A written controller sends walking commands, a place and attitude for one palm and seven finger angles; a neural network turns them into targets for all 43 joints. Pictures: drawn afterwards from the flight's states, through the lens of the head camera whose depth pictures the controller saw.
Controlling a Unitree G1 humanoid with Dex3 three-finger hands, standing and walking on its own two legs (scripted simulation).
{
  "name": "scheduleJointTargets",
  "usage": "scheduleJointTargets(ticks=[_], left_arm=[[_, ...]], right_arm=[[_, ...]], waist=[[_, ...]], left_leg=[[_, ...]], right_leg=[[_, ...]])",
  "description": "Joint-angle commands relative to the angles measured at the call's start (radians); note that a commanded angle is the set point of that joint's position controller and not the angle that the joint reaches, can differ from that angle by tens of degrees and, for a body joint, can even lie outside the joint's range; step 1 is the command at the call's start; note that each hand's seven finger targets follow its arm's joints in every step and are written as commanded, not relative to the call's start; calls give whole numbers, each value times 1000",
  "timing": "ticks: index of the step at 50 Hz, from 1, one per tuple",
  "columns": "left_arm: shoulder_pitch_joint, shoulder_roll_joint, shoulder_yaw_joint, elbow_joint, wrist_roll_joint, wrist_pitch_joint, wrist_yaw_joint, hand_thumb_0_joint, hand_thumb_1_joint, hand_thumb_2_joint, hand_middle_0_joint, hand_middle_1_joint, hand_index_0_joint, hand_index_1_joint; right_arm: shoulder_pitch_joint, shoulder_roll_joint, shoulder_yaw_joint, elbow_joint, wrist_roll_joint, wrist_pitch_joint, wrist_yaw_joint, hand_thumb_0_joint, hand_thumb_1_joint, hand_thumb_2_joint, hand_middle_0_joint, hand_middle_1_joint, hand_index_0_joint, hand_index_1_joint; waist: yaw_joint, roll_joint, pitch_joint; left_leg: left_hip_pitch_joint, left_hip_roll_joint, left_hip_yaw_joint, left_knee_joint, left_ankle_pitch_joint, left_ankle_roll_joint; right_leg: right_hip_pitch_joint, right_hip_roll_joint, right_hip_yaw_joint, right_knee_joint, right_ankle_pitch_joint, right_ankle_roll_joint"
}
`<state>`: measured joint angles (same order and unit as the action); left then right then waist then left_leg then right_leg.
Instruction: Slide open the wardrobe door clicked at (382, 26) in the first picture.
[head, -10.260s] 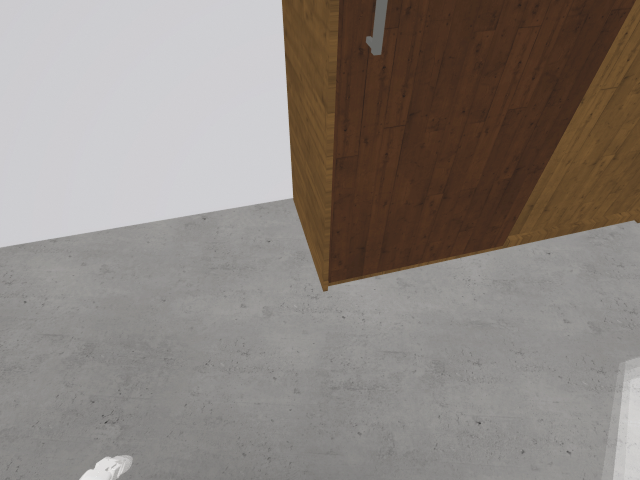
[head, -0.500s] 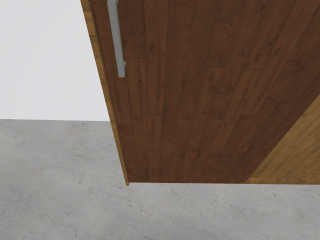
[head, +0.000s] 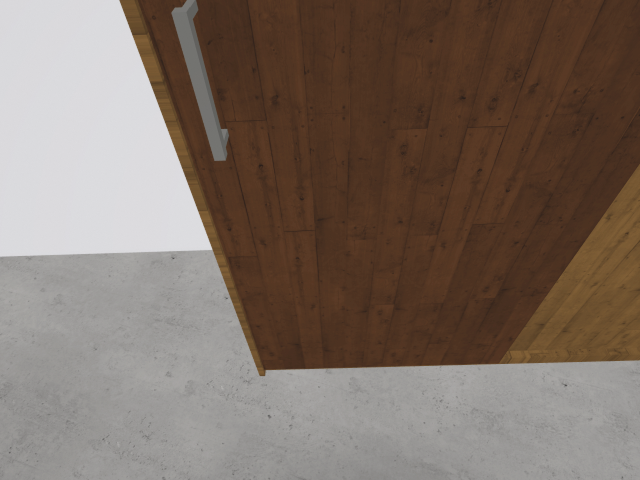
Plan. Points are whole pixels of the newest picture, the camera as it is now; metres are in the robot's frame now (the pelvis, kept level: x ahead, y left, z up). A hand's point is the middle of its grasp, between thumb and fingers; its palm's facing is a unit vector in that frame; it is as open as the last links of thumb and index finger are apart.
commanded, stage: look again from close up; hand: left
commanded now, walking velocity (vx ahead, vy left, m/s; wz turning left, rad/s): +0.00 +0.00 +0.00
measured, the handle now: (206, 87) +0.54 +0.18 +0.24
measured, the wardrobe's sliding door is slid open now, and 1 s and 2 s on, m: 0.00 0.00 0.00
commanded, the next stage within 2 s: shuffle to correct the standing spot in 0.62 s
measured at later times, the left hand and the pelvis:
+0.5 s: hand out of the picture +0.02 +0.15 -0.17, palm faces +0.03 -0.98 -0.22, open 7.4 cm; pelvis +0.00 -0.03 +0.00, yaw +1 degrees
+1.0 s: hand out of the picture +0.00 +0.16 -0.18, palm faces +0.08 -0.98 -0.17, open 7.4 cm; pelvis +0.02 -0.01 -0.01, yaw +1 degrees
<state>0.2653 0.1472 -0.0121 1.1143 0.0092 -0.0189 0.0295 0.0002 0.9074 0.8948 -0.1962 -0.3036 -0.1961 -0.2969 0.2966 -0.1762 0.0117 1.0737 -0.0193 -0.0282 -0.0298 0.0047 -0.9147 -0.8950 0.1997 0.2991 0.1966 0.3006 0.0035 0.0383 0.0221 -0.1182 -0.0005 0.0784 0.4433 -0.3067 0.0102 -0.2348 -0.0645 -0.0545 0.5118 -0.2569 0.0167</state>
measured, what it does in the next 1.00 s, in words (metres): stands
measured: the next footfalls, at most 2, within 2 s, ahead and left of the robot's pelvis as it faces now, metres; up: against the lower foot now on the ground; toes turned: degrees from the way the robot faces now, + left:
right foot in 1.22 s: +0.13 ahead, -0.09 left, +0.00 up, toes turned -2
left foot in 1.50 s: +0.14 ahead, +0.14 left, +0.00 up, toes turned +0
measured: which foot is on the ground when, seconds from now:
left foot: down 0.00-1.00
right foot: down 0.00-1.00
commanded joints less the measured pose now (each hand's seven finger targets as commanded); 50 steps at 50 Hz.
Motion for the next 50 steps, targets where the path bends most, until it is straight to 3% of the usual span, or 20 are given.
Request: scheduleJointTargets(ticks=[1,26,36,38,41,44,46,48,49,50], left_arm=[[42,133,30,-34,2,-16,4,0,900,900,-200,-300,-200,-300],[5,158,40,-47,1,-15,-1,0,900,900,-200,-300,-200,-300],[6,159,41,-47,1,-15,-2,0,900,900,-200,-300,-200,-300],[35,121,35,-38,5,-8,-1,0,900,900,-200,-300,-200,-300],[54,143,49,-44,10,4,-8,0,900,900,-200,-300,-200,-300],[86,159,64,-53,12,8,-10,0,900,900,-200,-300,-200,-300],[94,160,73,-60,12,5,-10,0,900,900,-200,-300,-200,-300],[76,143,77,-72,12,2,-11,0,900,900,-200,-300,-200,-300],[59,122,74,-79,12,1,-14,0,900,900,-200,-300,-200,-300],[41,90,67,-91,13,0,-18,0,900,900,-200,-300,-200,-300]], right_arm=[[58,-90,-18,-16,5,-15,-3,0,-900,-900,200,300,200,300],[35,-97,-22,12,4,-6,-3,0,-900,-900,200,300,200,300],[32,-97,-23,15,4,-6,-3,0,-900,-900,200,300,200,300],[65,-58,-14,29,0,2,0,0,-900,-900,200,300,200,300],[82,-52,-16,23,-7,14,8,0,-900,-900,200,300,200,300],[94,-40,-18,11,-8,18,13,0,-900,-900,200,300,200,300],[117,-27,-19,8,-7,13,14,0,-900,-900,200,300,200,300],[164,-20,-18,17,-6,2,13,0,-900,-900,200,300,200,300],[197,-27,-18,29,-6,-6,12,0,-900,-900,200,300,200,300],[241,-57,-23,44,-8,-14,8,0,-900,-900,200,300,200,300]], waist=[[-2,-66,28],[2,-37,21],[3,-53,34],[6,-48,33],[15,-86,90],[20,-144,128],[12,-168,125],[-11,-111,125],[-22,-37,127],[-36,90,117]], left_leg=[[-75,99,-83,-90,184,18],[-64,110,-70,-97,159,-1],[-68,110,-73,-103,156,-2],[-76,96,-57,-88,61,-3],[-145,60,-31,-38,-104,4],[-185,32,0,55,-134,6],[-166,32,10,91,-103,11],[-118,45,-8,22,-76,17],[-77,70,-46,-34,-38,26],[-36,143,-139,-94,27,54]], right_leg=[[56,-59,79,-78,215,-53],[73,-58,93,-137,184,-65],[69,-59,88,-148,168,-65],[67,-57,93,-152,22,-66],[18,-74,147,-201,-276,-88],[-29,-116,214,-261,-415,-119],[-52,-138,229,-274,-412,-138],[-83,-110,174,-193,-333,-138],[-109,-62,107,-105,-272,-118],[-143,6,13,35,-197,-91]])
